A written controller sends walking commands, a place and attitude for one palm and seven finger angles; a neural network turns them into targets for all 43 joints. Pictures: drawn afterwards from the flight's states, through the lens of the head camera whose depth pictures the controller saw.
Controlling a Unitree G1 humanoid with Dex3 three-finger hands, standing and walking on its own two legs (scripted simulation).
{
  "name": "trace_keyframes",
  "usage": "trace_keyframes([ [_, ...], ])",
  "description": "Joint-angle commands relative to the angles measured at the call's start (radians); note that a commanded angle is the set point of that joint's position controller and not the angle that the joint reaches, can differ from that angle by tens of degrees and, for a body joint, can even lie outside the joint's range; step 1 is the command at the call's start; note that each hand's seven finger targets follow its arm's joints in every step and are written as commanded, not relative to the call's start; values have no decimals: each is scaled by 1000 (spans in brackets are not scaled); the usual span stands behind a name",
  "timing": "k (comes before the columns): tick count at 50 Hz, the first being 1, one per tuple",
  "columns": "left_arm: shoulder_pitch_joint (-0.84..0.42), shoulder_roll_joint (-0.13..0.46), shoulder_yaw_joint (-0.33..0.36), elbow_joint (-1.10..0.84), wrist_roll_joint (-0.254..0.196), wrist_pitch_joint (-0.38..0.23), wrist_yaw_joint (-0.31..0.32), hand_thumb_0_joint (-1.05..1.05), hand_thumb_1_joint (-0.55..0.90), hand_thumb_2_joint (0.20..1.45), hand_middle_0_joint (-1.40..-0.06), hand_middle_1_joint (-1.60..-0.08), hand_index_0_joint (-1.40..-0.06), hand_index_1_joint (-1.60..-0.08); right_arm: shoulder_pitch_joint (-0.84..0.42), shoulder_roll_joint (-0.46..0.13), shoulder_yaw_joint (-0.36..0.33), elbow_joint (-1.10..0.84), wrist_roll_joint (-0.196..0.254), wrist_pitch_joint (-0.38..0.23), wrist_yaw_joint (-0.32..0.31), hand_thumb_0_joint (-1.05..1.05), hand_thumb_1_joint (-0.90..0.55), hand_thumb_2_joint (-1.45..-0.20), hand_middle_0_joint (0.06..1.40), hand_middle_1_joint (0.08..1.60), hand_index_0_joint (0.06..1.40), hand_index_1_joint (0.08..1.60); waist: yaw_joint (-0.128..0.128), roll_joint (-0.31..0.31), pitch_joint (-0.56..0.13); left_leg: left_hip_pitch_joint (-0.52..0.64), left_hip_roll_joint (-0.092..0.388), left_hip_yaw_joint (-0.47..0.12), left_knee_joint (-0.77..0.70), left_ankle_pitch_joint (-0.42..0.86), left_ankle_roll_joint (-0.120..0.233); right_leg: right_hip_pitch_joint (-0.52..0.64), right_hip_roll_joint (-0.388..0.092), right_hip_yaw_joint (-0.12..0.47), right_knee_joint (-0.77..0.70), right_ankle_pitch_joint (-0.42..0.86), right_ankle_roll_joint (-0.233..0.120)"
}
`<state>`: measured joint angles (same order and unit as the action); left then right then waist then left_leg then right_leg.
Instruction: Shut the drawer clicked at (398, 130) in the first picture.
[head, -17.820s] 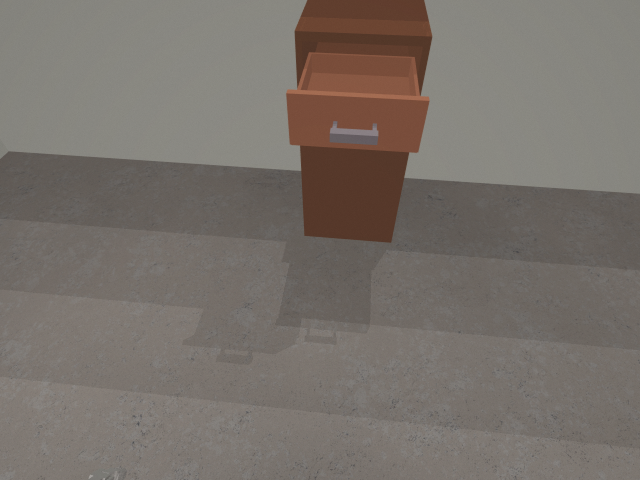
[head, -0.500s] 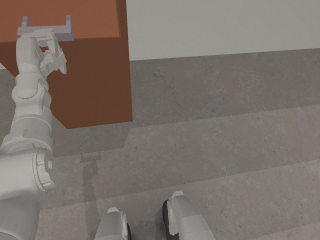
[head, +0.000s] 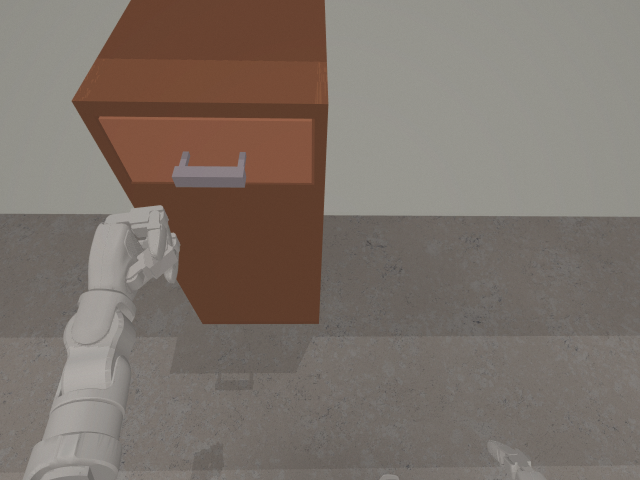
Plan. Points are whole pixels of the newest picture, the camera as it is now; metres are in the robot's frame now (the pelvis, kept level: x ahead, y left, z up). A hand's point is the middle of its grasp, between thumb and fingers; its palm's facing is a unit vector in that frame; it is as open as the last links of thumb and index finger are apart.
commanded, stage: draw the hand back to the body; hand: left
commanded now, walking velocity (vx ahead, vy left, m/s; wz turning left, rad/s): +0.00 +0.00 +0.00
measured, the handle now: (212, 167) +0.58 +0.19 +0.00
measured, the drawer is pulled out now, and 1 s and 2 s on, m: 0.00 0.00 0.00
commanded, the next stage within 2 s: step back with the hand held close in 0.94 s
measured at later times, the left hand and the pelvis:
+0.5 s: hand (64, 336) +0.23 +0.22 +0.15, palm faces +0.32 -0.90 -0.30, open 3.3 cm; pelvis -0.01 +0.00 +0.04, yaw +1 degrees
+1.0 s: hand out of the picture +0.16 +0.24 +0.19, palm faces +0.44 -0.81 -0.38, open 3.3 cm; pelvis -0.02 -0.01 +0.04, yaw +1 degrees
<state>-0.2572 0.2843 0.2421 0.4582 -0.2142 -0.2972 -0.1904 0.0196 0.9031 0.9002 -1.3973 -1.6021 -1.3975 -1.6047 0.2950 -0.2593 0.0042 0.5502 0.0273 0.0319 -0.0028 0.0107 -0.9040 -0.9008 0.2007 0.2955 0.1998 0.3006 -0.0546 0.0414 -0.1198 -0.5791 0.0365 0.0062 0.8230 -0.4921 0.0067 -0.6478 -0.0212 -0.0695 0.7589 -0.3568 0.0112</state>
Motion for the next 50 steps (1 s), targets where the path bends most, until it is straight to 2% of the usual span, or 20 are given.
trace_keyframes([
  [1, -194, 164, 39, -293, -43, -21, -31, 0, 900, 900, -1400, -1600, -1400, -1600, 22, -127, -40, -116, 14, -54, -18, 0, -900, -900, 200, 300, 200, 300, 0, 9, -302, 156, -21, -2, -124, 597, 2, 344, 35, 3, -46, 499, -27],
  [3, -169, 179, 57, -335, -49, 1, -33, 0, 900, 900, -1400, -1600, -1400, -1600, -20, -122, -31, -134, 18, -65, -24, 0, -900, -900, 200, 300, 200, 300, 13, 16, -262, 147, -26, -1, -150, 534, 1, 364, 30, 1, -61, 464, -30],
  [4, -149, 278, 30, -410, 80, 39, 79, 0, 900, 900, -1400, -1600, -1400, -1600, -80, -113, -44, -148, 14, -52, -40, 0, -900, -900, 200, 300, 200, 300, 53, 3, -287, 199, -39, 9, -189, 522, 13, 419, 4, 41, -108, 415, -42],
  [5, -118, 218, 7, -478, 91, 67, 138, 0, 900, 900, -1400, -1600, -1400, -1600, -102, -96, -36, -167, 11, -57, -48, 0, -900, -900, 200, 300, 200, 300, 42, 15, -241, 216, -35, 11, -222, 491, 8, 424, 4, 34, -137, 392, -40],
  [6, -39, 171, -28, -489, 103, 94, 175, 0, 900, 900, -1400, -1600, -1400, -1600, -116, -91, -31, -164, 12, -60, -54, 0, -900, -900, 200, 300, 200, 300, 50, 18, -209, 238, -30, 15, -243, 489, 9, 438, 2, 30, -156, 383, -39],
  [8, 25, 174, -28, -544, 119, 129, 225, 0, 900, 900, -1400, -1600, -1400, -1600, -138, -89, -20, -159, 11, -63, -65, 0, -900, -900, 200, 300, 200, 300, 57, 2, -168, 266, -23, 9, -284, 500, 9, 474, 1, 24, -188, 384, -40],
  [9, 45, 182, -22, -548, 122, 143, 240, 0, 900, 900, -1400, -1600, -1400, -1600, -146, -92, -16, -154, 8, -65, -72, 0, -900, -900, 200, 300, 200, 300, 55, -44, -137, 276, -21, 5, -303, 482, 12, 480, 8, 21, -210, 372, -39],
  [12, 67, 177, -16, -617, 138, 168, 270, 0, 900, 900, -1400, -1600, -1400, -1600, -170, -83, -5, -142, 1, -75, -84, 0, -900, -900, 200, 300, 200, 300, 62, -11, -92, 329, -24, 9, -360, 462, 12, 522, 4, 22, -258, 359, -39],
  [14, 103, 181, -15, -653, 142, 178, 279, 0, 900, 900, -1400, -1600, -1400, -1600, -185, -83, -1, -133, -4, -85, -88, 0, -900, -900, 200, 300, 200, 300, 67, -22, -64, 357, -25, 10, -388, 439, 16, 537, 9, 22, -296, 331, -38],
  [16, 119, 161, -25, -709, 147, 179, 284, 0, 900, 900, -1400, -1600, -1400, -1600, -193, -77, 4, -130, -7, -99, -90, 0, -900, -900, 200, 300, 200, 300, 70, 5, -52, 393, -27, 10, -415, 441, 13, 557, 8, 19, -316, 326, -38],
  [21, 282, 158, -5, -831, 151, 177, 290, 0, 900, 900, -1400, -1600, -1400, -1600, -205, -70, 9, -119, -20, -135, -80, 0, -900, -900, 200, 300, 200, 300, 88, 29, -20, 436, -27, 4, -454, 496, 8, 612, 12, 16, -354, 358, -39],
  [24, 385, 171, 32, -859, 150, 180, 289, 0, 900, 900, -1400, -1600, -1400, -1600, -213, -72, 5, -112, -27, -145, -76, 0, -900, -900, 200, 300, 200, 300, 97, -22, 32, 422, -27, 4, -468, 481, 9, 618, 18, 14, -375, 345, -36],
  [27, 458, 182, 71, -941, 149, 172, 292, 0, 900, 900, -1400, -1600, -1400, -1600, -216, -64, 0, -113, -29, -153, -73, 0, -900, -900, 200, 300, 200, 300, 105, -9, 18, 432, -27, 7, -469, 492, 11, 642, 13, 18, -376, 358, -34],
  [30, 508, 191, 89, -1028, 152, 161, 294, 0, 900, 900, -1400, -1600, -1400, -1600, -224, -61, -1, -113, -31, -171, -68, 0, -900, -900, 200, 300, 200, 300, 107, 41, 42, 433, -29, 6, -475, 465, 8, 635, 14, 23, -388, 329, -34],
  [31, 540, 198, 106, -1042, 151, 157, 298, 0, 900, 900, -1400, -1600, -1400, -1600, -219, -59, -2, -112, -33, -180, -70, 0, -900, -900, 200, 300, 200, 300, 112, 21, 46, 428, -29, 4, -475, 464, 8, 637, 14, 18, -387, 328, -33],
  [38, 702, 223, 177, -1160, 153, 135, 307, 0, 900, 900, -1400, -1600, -1400, -1600, -214, -55, -12, -112, -31, -222, -75, 0, -900, -900, 200, 300, 200, 300, 127, 8, 71, 430, -25, 5, -468, 442, 9, 623, 19, 24, -396, 303, -30],
  [40, 698, 177, 135, -1088, 156, 142, 304, 0, 900, 900, -1400, -1600, -1400, -1600, -208, -55, -11, -94, -30, -224, -81, 0, -900, -900, 200, 300, 200, 300, 111, -4, 159, 415, -25, 10, -475, 382, 10, 566, 20, 26, -420, 238, -28],
  [41, 674, 171, 128, -1088, 157, 139, 305, 0, 900, 900, -1400, -1600, -1400, -1600, -201, -61, -13, -91, -31, -226, -81, 0, -900, -900, 200, 300, 200, 300, 106, -15, 166, 412, -24, 5, -478, 360, 11, 558, 19, 25, -425, 210, -28],
  [45, 655, 188, 140, -1082, 160, 132, 312, 0, 900, 900, -1400, -1600, -1400, -1600, -201, -62, -17, -87, -32, -235, -91, 0, -900, -900, 200, 300, 200, 300, 112, -25, 134, 432, -27, 6, -477, 335, 19, 563, 14, 34, -433, 173, -26],
  [50, 648, 205, 152, -1136, 166, 123, 319, 0, 900, 900, -1400, -1600, -1400, -1600, -206, -56, -11, -87, -37, -254, -90, 0, -900, -900, 200, 300, 200, 300, 123, 32, 91, 435, -32, -1, -478, 363, 12, 606, 13, 35, -418, 211, -32],
])
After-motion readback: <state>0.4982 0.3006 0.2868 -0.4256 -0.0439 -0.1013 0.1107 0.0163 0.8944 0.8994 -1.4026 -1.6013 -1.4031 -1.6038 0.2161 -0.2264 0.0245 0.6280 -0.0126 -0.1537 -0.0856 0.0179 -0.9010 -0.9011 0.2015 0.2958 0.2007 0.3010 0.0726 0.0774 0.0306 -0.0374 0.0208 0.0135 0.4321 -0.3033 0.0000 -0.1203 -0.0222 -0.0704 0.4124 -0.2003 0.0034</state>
